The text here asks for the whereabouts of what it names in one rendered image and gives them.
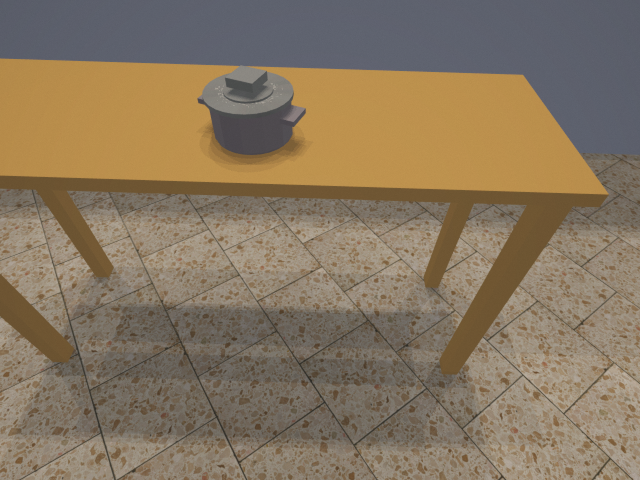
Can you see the lid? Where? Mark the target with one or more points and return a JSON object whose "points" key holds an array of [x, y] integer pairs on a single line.
{"points": [[273, 96]]}

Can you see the table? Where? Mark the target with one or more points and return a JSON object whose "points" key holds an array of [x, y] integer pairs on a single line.
{"points": [[458, 138]]}

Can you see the pot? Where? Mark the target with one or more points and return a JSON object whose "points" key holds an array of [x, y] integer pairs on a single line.
{"points": [[256, 136]]}

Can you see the knob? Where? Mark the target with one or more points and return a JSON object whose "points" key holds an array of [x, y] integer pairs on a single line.
{"points": [[246, 79]]}

